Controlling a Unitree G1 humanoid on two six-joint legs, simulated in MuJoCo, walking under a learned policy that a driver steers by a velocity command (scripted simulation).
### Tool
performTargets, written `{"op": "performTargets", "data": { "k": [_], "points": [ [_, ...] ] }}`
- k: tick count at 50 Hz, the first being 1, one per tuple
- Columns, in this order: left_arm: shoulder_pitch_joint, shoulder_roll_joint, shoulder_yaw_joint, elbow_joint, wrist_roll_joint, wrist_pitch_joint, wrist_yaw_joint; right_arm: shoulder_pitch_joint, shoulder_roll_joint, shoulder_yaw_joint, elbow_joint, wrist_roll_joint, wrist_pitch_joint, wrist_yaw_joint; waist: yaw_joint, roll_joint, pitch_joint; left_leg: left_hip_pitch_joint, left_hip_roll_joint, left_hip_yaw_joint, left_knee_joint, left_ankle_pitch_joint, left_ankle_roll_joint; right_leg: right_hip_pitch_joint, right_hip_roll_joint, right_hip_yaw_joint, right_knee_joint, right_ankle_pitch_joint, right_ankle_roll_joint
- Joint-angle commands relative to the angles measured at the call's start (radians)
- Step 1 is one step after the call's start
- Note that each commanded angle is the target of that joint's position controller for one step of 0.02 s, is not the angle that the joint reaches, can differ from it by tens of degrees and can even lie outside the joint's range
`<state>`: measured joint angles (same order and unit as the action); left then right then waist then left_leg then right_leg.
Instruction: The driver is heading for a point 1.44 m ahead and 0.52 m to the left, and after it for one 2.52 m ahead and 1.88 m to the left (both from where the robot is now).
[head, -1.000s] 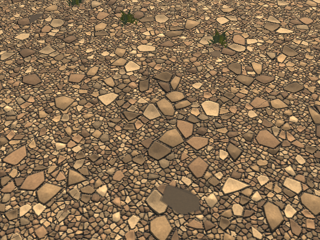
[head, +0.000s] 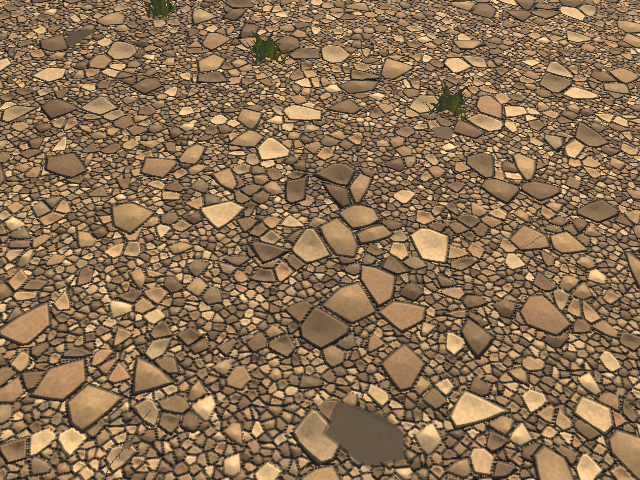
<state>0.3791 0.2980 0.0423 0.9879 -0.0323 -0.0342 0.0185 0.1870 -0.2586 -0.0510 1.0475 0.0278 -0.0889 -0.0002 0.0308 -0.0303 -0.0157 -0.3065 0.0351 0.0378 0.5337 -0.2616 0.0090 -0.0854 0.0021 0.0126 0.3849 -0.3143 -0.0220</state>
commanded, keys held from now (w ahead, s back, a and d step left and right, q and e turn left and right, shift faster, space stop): w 0.46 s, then w+q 0.54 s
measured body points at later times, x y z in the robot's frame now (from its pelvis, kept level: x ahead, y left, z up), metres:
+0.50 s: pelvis +0.24 +0.00 -0.02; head +0.28 +0.01 +0.43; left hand +0.48 +0.22 -0.11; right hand +0.14 -0.25 -0.15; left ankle +0.03 +0.12 -0.74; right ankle +0.40 -0.10 -0.74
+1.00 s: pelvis +0.52 +0.02 -0.01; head +0.55 +0.04 +0.44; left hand +0.46 +0.30 -0.15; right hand +0.76 -0.16 -0.11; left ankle +0.66 +0.18 -0.71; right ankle +0.40 -0.10 -0.74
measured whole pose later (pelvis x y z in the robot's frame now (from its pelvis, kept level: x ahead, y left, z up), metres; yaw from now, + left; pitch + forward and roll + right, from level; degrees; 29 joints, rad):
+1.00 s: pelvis +0.52 +0.02 -0.01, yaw +14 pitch +1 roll -3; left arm 0.30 0.27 0.07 0.96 -0.01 -0.07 0.01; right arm 0.08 -0.24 -0.05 0.79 0.02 -0.04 0.05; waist 0.07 0.02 0.04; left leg -0.62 0.09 0.04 0.64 -0.05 0.07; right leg 0.12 0.01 -0.28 0.23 -0.36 0.02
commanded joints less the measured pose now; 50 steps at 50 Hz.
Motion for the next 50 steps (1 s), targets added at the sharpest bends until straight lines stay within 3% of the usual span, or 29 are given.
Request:
{"op": "performTargets", "data": {
  "k": [1, 2, 3, 4, 6, 8, 11, 14, 18, 21, 23, 24, 25, 26, 27, 28, 29, 30, 31, 33, 35, 38, 43, 47, 50],
  "points": [
    [-0.106, 0.028, -0.012, -0.085, 0.017, -0.02, -0.015, 0.285, -0.147, -0.04, 0.045, 0.0, -0.001, -0.012, -0.166, 0.152, 0.025, 0.41, 0.141, -0.234, -0.199, -0.115, 0.066, -0.444, -0.045, 0.006, 0.3, -0.092, -0.062],
    [-0.117, -0.02, -0.022, -0.143, 0.018, -0.043, -0.013, 0.386, -0.274, -0.061, 0.055, -0.016, -0.008, -0.001, -0.162, 0.357, -0.024, 0.505, 0.355, -0.696, -0.359, -0.339, 0.225, -0.66, 0.065, -0.022, 0.602, -0.249, -0.031],
    [-0.126, 0.055, -0.006, -0.147, -0.011, -0.057, -0.012, 0.317, -0.209, -0.039, 0.046, -0.028, -0.026, 0.009, -0.131, 0.224, 0.028, 0.434, 0.39, -0.78, -0.394, -0.499, 0.27, -0.736, 0.003, 0.086, 0.777, -0.232, -0.05],
    [-0.136, 0.092, 0.002, -0.151, -0.026, -0.067, -0.018, 0.222, -0.151, -0.021, 0.01, -0.023, -0.039, 0.016, -0.095, 0.176, 0.101, 0.378, 0.348, -0.669, -0.398, -0.471, 0.235, -0.788, -0.047, 0.103, 0.814, -0.122, -0.072],
    [-0.129, 0.102, 0.013, -0.133, -0.001, -0.073, -0.019, 0.117, -0.106, -0.002, -0.029, -0.021, -0.041, 0.026, -0.049, 0.132, 0.115, 0.313, 0.254, -0.45, -0.406, -0.211, 0.168, -0.736, -0.109, 0.078, 0.749, 0.045, -0.066],
    [-0.142, 0.085, 0.016, -0.129, 0.011, -0.065, -0.028, 0.14, -0.079, 0.008, -0.025, -0.028, -0.031, 0.023, -0.044, 0.141, 0.107, 0.27, 0.186, -0.296, -0.422, 0.008, 0.139, -0.66, -0.13, 0.044, 0.678, 0.143, -0.039],
    [-0.215, 0.05, 0.011, -0.155, 0.018, -0.052, -0.03, 0.211, -0.1, 0.007, -0.01, -0.031, -0.023, 0.005, -0.062, 0.106, 0.106, 0.281, 0.164, -0.2, -0.427, 0.243, 0.164, -0.685, -0.127, 0.007, 0.576, 0.233, 0.006],
    [-0.343, 0.018, -0.001, -0.204, 0.015, -0.054, -0.032, 0.226, -0.115, 0.008, -0.019, -0.03, -0.015, -0.01, -0.088, 0.098, 0.122, 0.25, 0.138, -0.131, -0.445, 0.319, 0.16, -0.638, -0.104, -0.022, 0.366, 0.337, 0.024],
    [-0.468, 0.007, -0.011, -0.244, 0.007, -0.059, -0.049, 0.298, -0.121, 0.005, -0.004, -0.019, -0.006, -0.016, -0.118, 0.098, 0.154, 0.296, 0.161, -0.104, -0.455, 0.32, 0.162, -0.59, -0.07, -0.046, 0.196, 0.404, 0.009],
    [-0.507, 0.021, -0.009, -0.271, 0.005, -0.069, -0.068, 0.303, -0.132, -0.005, -0.001, -0.013, 0.007, -0.02, -0.096, 0.101, 0.156, 0.404, 0.209, -0.098, -0.401, 0.417, 0.154, -0.589, -0.063, -0.029, 0.136, 0.355, -0.029],
    [-0.451, 0.057, 0.006, -0.263, 0.007, -0.073, -0.074, 0.276, -0.155, -0.015, -0.014, -0.017, 0.018, -0.022, -0.045, 0.123, 0.098, 0.456, 0.224, -0.09, -0.307, 0.657, 0.136, -0.483, -0.028, -0.048, 0.127, 0.287, -0.06],
    [-0.373, 0.088, 0.022, -0.246, 0.008, -0.073, -0.069, 0.268, -0.164, -0.019, -0.021, -0.022, 0.025, -0.022, 0.001, 0.144, 0.034, 0.454, 0.216, -0.093, -0.2, 0.85, 0.128, -0.353, 0.007, -0.067, 0.136, 0.252, -0.079],
    [-0.199, 0.129, 0.047, -0.197, 0.004, -0.071, -0.06, 0.25, -0.154, -0.015, -0.031, -0.028, 0.034, -0.019, 0.09, 0.144, -0.07, 0.397, 0.172, -0.071, -0.004, 0.933, 0.105, -0.126, 0.028, -0.081, 0.119, 0.267, -0.107],
    [-0.002, 0.19, 0.066, -0.154, 0.017, -0.067, -0.047, 0.244, -0.124, 0.001, -0.06, -0.041, 0.033, -0.016, 0.158, 0.084, -0.218, 0.154, 0.122, -0.062, 0.287, 0.675, 0.081, 0.227, -0.133, 0.091, 0.171, 0.26, -0.165],
    [0.076, 0.259, 0.081, -0.122, 0.032, -0.062, -0.05, 0.408, 0.047, 0.046, -0.063, -0.032, 0.012, 0.0, 0.071, -0.208, -0.416, -0.242, -0.081, -0.06, 0.68, -0.105, 0.017, 0.597, -0.412, 0.597, 0.062, 0.009, -0.333],
    [0.059, 0.152, 0.054, -0.122, 0.03, -0.062, -0.048, 0.344, -0.06, 0.021, -0.045, 0.0, -0.013, 0.003, 0.11, -0.148, -0.391, -0.332, -0.072, -0.204, 0.817, -0.292, 0.031, 0.529, -0.414, 0.725, -0.079, -0.082, -0.31],
    [-0.046, 0.116, 0.041, -0.134, 0.028, -0.067, -0.042, 0.234, -0.134, -0.003, -0.091, 0.031, -0.026, 0.001, 0.087, -0.12, -0.188, -0.404, -0.018, -0.182, 0.846, -0.23, 0.044, 0.36, -0.387, 0.546, -0.106, -0.042, -0.252],
    [-0.133, 0.086, 0.032, -0.148, 0.029, -0.074, -0.042, 0.175, -0.135, -0.005, -0.107, 0.032, -0.028, -0.009, 0.051, -0.031, -0.094, -0.371, 0.041, -0.156, 0.803, -0.131, 0.046, 0.191, -0.353, 0.405, -0.138, 0.055, -0.221],
    [-0.183, 0.055, 0.025, -0.145, 0.034, -0.082, -0.047, 0.15, -0.118, -0.012, -0.11, 0.018, -0.02, -0.018, 0.02, 0.001, -0.026, -0.326, 0.072, -0.146, 0.745, -0.075, 0.043, 0.057, -0.314, 0.294, -0.175, 0.142, -0.196],
    [-0.222, 0.021, 0.019, -0.129, 0.047, -0.092, -0.053, 0.203, -0.062, -0.014, -0.099, 0.01, 0.013, -0.021, -0.037, -0.042, 0.003, -0.217, 0.109, -0.153, 0.686, -0.023, 0.045, -0.072, -0.261, 0.153, -0.235, 0.188, -0.17],
    [-0.216, 0.033, 0.025, -0.108, 0.043, -0.099, -0.051, 0.196, -0.036, -0.016, -0.116, 0.01, 0.039, -0.022, -0.055, -0.04, 0.045, -0.233, 0.122, -0.147, 0.648, -0.007, 0.041, -0.128, -0.256, 0.067, -0.276, 0.235, -0.178],
    [-0.196, 0.07, 0.037, -0.09, 0.049, -0.099, -0.032, 0.1, -0.051, -0.023, -0.175, -0.002, 0.05, -0.021, -0.051, -0.019, 0.085, -0.347, 0.129, -0.161, 0.536, 0.123, 0.023, -0.109, -0.256, -0.018, -0.304, 0.284, -0.183],
    [-0.144, 0.114, 0.047, -0.082, 0.042, -0.082, -0.007, -0.075, -0.031, -0.009, -0.247, -0.01, 0.031, 0.017, 0.006, 0.014, 0.107, -0.351, 0.103, -0.064, 0.236, 0.332, 0.018, -0.029, -0.237, -0.158, -0.302, 0.362, -0.154],
    [-0.061, 0.137, 0.056, -0.059, 0.023, -0.05, -0.003, -0.192, -0.03, -0.003, -0.324, -0.006, 0.031, 0.045, 0.046, 0.019, 0.131, -0.413, 0.08, -0.01, 0.122, 0.271, 0.045, 0.15, -0.284, -0.198, -0.233, 0.451, -0.141],
    [-0.084, 0.171, 0.068, -0.073, 0.016, -0.024, 0.003, -0.164, -0.073, -0.022, -0.359, -0.002, 0.036, 0.062, -0.004, -0.03, 0.073, -0.304, 0.006, 0.06, 0.099, 0.13, 0.092, 0.225, -0.3, -0.237, -0.077, 0.833, -0.107]
  ]
}}
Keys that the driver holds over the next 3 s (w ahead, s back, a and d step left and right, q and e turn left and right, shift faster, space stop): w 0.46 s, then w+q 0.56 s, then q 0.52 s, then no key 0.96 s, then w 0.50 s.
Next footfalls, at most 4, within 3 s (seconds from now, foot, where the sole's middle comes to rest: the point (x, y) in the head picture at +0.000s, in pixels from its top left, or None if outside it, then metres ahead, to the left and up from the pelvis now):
0.02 left None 0.07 0.12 -0.78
0.52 right None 0.44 -0.11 -0.78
1.06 left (248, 401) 0.70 0.18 -0.78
1.56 right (307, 329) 0.90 0.06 -0.78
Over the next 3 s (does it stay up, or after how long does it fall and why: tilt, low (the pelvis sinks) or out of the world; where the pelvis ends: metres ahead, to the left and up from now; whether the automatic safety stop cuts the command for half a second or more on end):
stays up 0.90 0.17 0.01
